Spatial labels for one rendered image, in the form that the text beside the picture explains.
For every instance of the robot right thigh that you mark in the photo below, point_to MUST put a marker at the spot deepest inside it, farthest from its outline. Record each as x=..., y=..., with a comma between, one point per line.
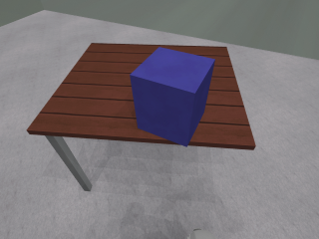
x=200, y=234

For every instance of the table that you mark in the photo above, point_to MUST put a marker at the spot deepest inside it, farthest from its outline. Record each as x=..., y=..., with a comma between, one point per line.
x=96, y=101

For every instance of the carton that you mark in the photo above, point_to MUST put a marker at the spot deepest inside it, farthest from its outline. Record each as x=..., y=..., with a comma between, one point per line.
x=170, y=90

